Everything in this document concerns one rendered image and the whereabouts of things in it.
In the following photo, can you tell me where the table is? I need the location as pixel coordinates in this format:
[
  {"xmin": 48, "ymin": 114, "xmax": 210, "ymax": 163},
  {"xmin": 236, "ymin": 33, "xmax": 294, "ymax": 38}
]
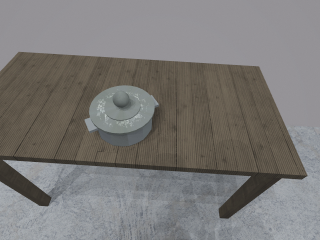
[{"xmin": 0, "ymin": 52, "xmax": 308, "ymax": 219}]

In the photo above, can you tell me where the pot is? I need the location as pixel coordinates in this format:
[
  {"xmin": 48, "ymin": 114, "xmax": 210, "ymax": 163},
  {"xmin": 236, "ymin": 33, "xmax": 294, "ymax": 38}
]
[{"xmin": 84, "ymin": 95, "xmax": 159, "ymax": 147}]

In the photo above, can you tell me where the knob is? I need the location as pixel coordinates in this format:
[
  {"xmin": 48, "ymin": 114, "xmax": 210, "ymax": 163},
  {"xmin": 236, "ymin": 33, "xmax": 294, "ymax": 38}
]
[{"xmin": 112, "ymin": 91, "xmax": 130, "ymax": 108}]

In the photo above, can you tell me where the lid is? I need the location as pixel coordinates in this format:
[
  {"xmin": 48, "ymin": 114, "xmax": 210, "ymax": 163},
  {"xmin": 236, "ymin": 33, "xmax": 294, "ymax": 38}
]
[{"xmin": 89, "ymin": 85, "xmax": 155, "ymax": 135}]

